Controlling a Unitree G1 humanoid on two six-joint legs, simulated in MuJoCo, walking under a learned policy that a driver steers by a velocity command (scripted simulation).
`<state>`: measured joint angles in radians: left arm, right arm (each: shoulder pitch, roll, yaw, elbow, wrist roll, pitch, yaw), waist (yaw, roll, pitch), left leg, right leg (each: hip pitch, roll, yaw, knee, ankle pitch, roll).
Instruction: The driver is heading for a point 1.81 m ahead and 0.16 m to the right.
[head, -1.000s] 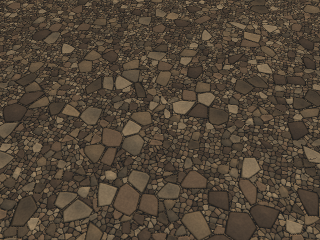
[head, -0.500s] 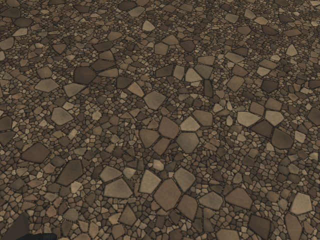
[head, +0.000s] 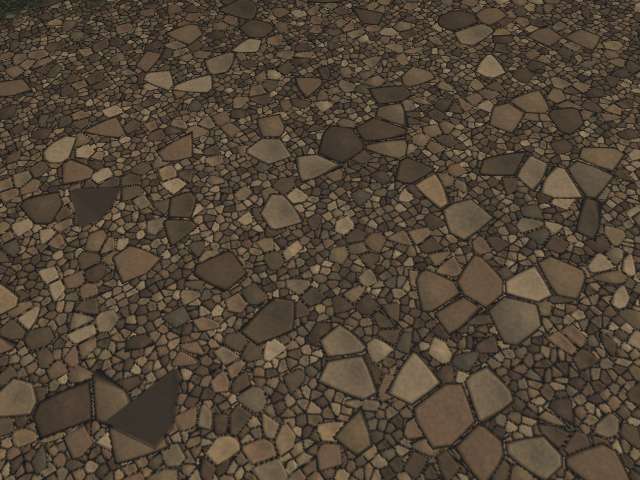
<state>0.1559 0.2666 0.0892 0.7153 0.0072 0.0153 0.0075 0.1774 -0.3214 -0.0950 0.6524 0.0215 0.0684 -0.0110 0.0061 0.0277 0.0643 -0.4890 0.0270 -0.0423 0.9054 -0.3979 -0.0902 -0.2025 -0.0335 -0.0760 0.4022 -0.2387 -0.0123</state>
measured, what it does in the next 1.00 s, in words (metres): steps on the spot: left foot, then right foot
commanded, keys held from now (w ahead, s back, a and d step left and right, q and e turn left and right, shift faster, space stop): q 0.08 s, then no key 0.92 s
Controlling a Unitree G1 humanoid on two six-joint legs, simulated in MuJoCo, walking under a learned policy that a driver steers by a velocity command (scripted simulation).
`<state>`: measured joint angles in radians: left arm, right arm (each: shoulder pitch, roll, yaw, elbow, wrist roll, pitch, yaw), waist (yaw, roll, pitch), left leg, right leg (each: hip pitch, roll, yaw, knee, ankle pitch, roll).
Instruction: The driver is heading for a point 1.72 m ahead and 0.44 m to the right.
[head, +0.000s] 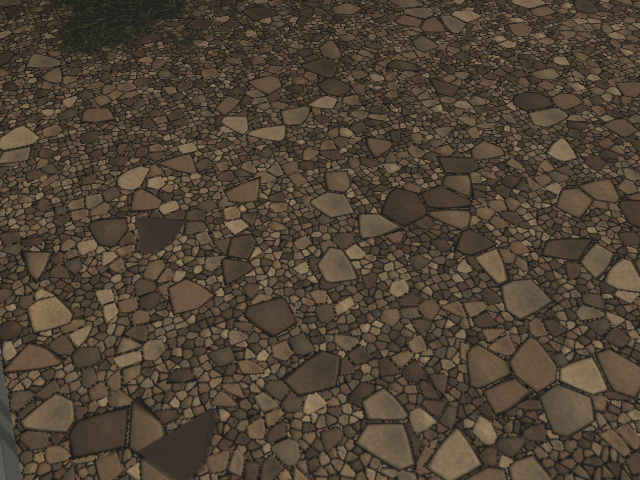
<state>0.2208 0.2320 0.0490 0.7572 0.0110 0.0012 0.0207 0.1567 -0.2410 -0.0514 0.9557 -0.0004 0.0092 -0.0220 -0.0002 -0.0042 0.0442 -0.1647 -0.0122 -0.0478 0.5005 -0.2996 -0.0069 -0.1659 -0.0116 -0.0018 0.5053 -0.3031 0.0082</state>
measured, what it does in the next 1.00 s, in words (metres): walks ahead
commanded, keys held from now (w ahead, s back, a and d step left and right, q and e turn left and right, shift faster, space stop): no key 0.44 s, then w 0.56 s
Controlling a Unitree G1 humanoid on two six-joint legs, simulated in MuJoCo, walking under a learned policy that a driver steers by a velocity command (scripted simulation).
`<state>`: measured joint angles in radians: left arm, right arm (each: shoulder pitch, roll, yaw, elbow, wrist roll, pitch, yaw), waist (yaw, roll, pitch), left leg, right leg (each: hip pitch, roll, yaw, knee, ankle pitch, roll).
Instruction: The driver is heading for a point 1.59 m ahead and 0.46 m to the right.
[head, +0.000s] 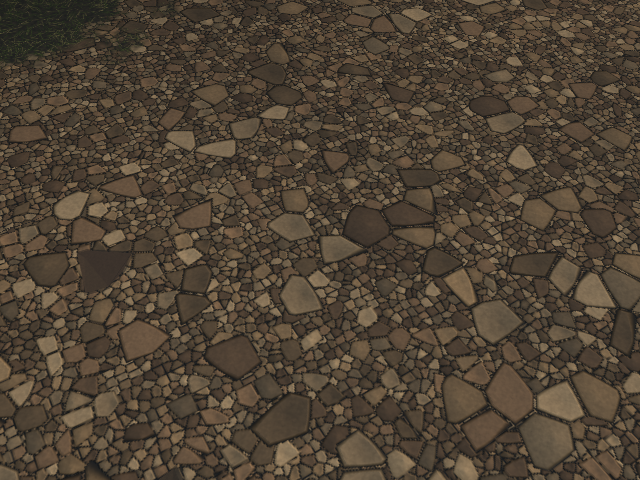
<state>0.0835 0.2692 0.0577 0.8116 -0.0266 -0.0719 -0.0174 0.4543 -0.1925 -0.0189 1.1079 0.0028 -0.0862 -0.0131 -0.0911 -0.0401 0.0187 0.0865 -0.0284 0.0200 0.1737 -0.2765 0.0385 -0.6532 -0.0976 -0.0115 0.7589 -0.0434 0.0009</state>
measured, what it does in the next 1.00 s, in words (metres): walks ahead: right foot, then left foot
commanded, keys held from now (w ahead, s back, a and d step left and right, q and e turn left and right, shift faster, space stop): w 0.62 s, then w+e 0.38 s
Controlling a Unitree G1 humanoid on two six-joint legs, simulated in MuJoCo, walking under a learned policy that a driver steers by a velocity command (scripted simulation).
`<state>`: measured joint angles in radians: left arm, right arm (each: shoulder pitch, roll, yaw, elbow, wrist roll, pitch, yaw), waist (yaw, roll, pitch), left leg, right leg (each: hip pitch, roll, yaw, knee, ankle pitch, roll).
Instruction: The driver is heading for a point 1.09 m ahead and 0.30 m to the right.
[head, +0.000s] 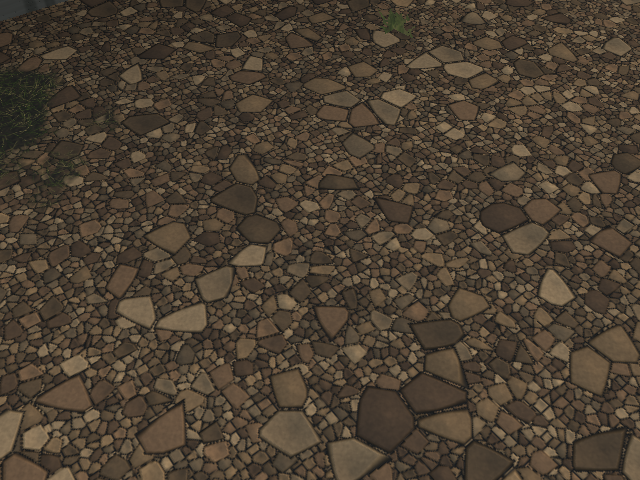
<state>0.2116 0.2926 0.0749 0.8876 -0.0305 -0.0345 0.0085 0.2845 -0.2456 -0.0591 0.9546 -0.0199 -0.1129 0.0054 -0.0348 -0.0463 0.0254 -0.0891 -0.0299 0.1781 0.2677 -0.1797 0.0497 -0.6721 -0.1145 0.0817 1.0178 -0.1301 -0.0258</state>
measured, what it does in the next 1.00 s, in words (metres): walks ahead, turning right: right foot, then left foot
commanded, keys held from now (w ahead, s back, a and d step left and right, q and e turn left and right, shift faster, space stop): w+e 0.66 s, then w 0.34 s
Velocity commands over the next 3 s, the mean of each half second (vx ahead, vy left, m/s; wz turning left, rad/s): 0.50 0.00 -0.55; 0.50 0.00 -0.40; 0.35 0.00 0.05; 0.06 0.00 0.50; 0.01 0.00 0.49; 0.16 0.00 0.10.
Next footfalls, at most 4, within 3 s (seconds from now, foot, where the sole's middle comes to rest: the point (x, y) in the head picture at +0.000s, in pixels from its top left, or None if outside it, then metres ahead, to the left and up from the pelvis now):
0.28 right None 0.30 -0.15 -0.78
0.76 left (347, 414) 0.65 -0.06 -0.78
1.26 right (493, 365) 0.76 -0.41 -0.78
1.78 left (392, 330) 0.86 -0.19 -0.78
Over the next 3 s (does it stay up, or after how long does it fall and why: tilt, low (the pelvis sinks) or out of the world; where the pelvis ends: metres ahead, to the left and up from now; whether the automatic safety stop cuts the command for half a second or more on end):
stays up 0.85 -0.30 -0.01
